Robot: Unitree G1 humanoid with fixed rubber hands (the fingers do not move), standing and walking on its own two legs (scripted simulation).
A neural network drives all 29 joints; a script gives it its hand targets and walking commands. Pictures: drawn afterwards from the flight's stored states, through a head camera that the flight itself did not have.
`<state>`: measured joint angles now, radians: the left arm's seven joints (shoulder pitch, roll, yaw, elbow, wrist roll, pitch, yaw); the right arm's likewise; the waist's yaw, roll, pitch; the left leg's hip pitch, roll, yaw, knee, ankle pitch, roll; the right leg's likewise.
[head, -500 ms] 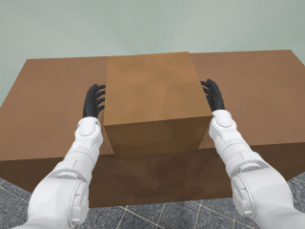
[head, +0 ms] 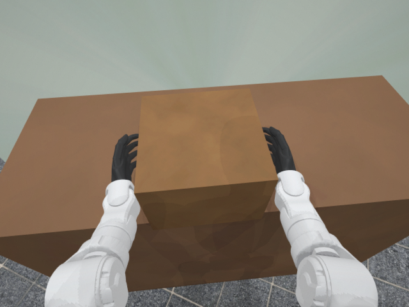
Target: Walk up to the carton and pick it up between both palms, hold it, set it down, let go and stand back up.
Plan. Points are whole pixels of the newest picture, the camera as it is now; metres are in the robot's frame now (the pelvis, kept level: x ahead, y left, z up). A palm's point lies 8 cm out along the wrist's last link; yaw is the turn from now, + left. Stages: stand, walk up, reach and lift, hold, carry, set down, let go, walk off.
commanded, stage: reach and lift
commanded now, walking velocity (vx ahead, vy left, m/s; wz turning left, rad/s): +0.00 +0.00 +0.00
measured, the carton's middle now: (202, 158) +0.44 +0.02 +0.03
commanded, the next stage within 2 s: none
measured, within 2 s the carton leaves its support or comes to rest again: leaves its support in 0.66 s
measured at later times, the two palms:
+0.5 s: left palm (123, 175) +0.39 +0.18 +0.04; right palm (282, 164) +0.40 -0.15 +0.04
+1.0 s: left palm (115, 189) +0.35 +0.18 +0.04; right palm (283, 172) +0.37 -0.14 +0.06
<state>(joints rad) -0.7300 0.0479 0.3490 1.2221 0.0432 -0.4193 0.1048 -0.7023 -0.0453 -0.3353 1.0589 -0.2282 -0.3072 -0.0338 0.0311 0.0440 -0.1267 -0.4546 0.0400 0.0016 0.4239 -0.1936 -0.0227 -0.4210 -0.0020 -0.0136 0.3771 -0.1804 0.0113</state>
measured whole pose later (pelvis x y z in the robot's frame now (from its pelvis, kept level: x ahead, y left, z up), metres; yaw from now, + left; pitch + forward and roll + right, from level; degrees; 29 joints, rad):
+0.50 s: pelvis +0.01 -0.01 +0.00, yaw +1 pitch +13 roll -1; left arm -0.68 0.04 0.33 1.14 0.05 -0.40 0.10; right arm -0.65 -0.05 -0.27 1.03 -0.18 -0.33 -0.06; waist 0.03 0.02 -0.12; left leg -0.42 0.05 -0.01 0.38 -0.18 -0.03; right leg -0.38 0.01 -0.03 0.32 -0.17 0.00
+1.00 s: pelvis -0.02 -0.01 +0.00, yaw +2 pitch +15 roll -1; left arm -0.69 0.06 0.28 1.23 0.02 -0.49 0.11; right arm -0.68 -0.07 -0.24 1.20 -0.18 -0.49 -0.11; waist 0.03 -0.03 -0.21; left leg -0.53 0.05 -0.03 0.41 -0.14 -0.04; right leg -0.48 0.01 -0.05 0.36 -0.14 -0.01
